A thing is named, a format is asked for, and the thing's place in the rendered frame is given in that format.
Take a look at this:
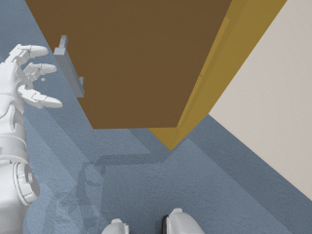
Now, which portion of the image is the handle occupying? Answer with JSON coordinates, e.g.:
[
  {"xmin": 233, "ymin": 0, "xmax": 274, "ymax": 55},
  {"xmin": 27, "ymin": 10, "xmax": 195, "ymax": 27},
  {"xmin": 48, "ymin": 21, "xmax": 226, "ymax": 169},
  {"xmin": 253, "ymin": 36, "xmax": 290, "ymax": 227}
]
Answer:
[{"xmin": 54, "ymin": 35, "xmax": 85, "ymax": 98}]

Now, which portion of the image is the right robot thigh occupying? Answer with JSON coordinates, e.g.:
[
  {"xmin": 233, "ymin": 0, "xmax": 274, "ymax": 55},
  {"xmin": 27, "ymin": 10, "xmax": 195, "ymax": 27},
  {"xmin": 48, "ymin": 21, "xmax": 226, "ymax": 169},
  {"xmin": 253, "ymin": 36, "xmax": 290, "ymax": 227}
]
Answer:
[{"xmin": 166, "ymin": 212, "xmax": 205, "ymax": 234}]

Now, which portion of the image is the robot left forearm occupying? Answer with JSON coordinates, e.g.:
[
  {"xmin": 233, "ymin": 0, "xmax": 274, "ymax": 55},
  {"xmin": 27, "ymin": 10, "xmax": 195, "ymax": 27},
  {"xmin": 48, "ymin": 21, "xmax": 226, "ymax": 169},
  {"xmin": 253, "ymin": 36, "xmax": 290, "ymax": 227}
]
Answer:
[{"xmin": 0, "ymin": 94, "xmax": 29, "ymax": 168}]

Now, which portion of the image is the robot left hand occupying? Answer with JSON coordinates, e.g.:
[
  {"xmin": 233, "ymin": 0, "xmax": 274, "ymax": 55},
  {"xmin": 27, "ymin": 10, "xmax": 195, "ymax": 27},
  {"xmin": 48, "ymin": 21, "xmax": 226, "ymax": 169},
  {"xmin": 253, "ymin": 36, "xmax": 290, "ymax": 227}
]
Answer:
[{"xmin": 0, "ymin": 44, "xmax": 62, "ymax": 109}]

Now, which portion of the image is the cupboard door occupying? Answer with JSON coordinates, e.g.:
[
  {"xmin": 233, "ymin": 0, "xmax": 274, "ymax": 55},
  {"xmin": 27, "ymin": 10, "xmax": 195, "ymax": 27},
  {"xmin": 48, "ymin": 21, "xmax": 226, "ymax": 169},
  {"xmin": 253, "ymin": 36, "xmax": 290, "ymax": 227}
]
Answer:
[{"xmin": 24, "ymin": 0, "xmax": 232, "ymax": 130}]

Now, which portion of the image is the left robot shin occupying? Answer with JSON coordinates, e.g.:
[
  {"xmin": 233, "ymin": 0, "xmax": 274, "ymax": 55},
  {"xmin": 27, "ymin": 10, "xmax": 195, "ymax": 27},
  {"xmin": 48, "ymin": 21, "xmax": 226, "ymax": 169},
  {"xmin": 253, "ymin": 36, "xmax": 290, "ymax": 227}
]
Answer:
[{"xmin": 111, "ymin": 218, "xmax": 122, "ymax": 224}]

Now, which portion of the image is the left robot upper arm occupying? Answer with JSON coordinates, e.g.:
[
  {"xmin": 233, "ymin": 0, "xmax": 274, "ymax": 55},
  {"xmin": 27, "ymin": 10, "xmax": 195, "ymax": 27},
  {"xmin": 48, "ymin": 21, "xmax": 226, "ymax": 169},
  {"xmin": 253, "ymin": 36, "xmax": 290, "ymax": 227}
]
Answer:
[{"xmin": 0, "ymin": 162, "xmax": 40, "ymax": 234}]

